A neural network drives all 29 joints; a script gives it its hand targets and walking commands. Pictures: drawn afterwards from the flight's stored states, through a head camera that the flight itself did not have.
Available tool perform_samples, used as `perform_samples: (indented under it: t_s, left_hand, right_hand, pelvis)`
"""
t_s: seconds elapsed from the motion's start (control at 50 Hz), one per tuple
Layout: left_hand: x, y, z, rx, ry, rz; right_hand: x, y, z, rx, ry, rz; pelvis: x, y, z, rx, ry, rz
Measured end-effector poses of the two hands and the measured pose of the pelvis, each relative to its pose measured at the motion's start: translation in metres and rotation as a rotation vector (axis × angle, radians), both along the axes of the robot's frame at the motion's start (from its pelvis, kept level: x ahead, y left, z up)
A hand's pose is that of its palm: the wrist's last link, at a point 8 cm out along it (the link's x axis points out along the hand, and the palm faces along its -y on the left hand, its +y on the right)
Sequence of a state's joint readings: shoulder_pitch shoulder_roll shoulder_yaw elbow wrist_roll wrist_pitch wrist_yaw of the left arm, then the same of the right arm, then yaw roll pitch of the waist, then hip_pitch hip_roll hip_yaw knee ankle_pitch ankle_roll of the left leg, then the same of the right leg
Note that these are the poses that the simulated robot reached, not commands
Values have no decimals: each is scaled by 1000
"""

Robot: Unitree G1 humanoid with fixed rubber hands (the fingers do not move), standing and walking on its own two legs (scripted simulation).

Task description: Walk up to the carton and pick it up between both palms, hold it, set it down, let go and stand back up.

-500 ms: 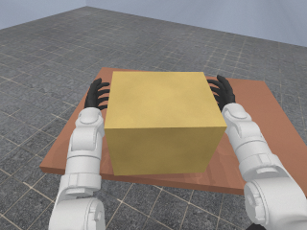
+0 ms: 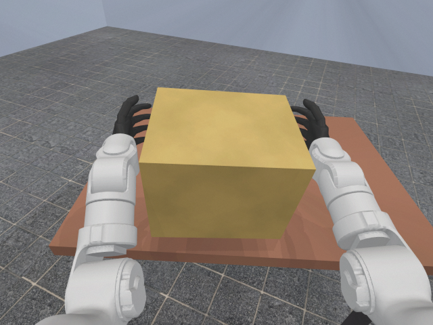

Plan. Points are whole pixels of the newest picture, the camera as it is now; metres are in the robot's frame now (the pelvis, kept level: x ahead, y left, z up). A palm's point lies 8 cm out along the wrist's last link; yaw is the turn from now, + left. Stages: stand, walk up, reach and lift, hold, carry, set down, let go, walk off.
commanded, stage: reach and lift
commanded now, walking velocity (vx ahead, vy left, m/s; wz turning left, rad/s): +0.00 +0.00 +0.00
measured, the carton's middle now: (220, 164) +0.38 +0.01 +0.14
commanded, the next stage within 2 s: hold in 1.06 s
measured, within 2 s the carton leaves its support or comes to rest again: neither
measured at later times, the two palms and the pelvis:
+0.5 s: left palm (135, 130) +0.39 +0.16 +0.22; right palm (329, 136) +0.38 -0.18 +0.22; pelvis +0.01 +0.01 +0.00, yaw -1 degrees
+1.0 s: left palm (125, 116) +0.39 +0.18 +0.25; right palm (325, 121) +0.38 -0.17 +0.25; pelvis +0.01 +0.00 +0.00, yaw -1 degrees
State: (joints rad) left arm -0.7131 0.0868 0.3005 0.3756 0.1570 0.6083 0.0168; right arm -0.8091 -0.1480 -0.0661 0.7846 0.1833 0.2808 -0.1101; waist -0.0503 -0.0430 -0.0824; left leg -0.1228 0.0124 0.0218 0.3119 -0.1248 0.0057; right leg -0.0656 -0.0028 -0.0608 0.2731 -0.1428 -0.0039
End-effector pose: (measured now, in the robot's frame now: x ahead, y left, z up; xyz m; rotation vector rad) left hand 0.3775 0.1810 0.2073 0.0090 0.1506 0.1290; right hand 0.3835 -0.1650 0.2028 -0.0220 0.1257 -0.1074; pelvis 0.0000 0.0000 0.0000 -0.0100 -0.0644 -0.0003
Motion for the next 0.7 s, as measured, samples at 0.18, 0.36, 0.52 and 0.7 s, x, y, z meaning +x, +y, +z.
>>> perform_samples:
  t_s: [0.18,0.36,0.52,0.7]
  left_hand:
    - [3,6,2,11,23,-21]
    - [4,-3,10,17,-9,-30]
    - [8,-19,14,31,23,-50]
    - [0,-13,17,-5,13,-31]
  right_hand:
    - [0,6,11,1,17,-15]
    - [-4,-3,18,18,-17,-30]
    - [-6,-20,15,14,16,-45]
    - [-7,-14,28,5,5,-28]
  pelvis:
    - [3,6,0,0,-24,-1]
    - [7,9,0,-6,-12,-10]
    - [8,7,1,-2,-19,-24]
    - [8,-2,0,-1,-28,-16]
